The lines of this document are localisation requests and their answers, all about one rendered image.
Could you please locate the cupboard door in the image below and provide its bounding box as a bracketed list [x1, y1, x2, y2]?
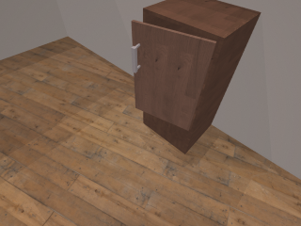
[131, 20, 216, 131]

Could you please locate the handle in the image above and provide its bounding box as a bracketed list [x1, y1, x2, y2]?
[131, 43, 141, 73]

